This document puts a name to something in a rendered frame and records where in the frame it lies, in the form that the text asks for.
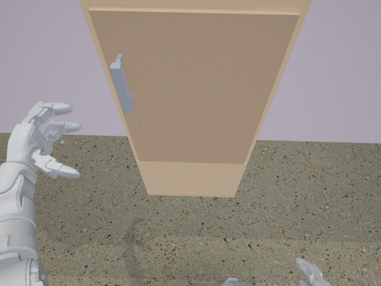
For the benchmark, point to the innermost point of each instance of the robot left forearm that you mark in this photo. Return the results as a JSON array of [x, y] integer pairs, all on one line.
[[17, 213]]

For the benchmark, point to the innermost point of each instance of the left robot hand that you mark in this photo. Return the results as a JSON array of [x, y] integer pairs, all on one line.
[[26, 139]]

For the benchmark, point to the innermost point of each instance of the right robot hand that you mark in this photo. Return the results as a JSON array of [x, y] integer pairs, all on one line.
[[312, 272]]

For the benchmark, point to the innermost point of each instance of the robot right shin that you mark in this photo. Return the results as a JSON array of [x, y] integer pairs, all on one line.
[[231, 279]]

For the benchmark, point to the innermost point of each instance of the handle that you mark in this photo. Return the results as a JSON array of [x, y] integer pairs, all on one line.
[[119, 79]]

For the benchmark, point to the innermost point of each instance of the left robot upper arm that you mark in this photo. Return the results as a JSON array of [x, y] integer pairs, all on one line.
[[28, 272]]

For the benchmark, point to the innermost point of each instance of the cupboard door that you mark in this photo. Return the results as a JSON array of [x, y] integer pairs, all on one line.
[[201, 78]]

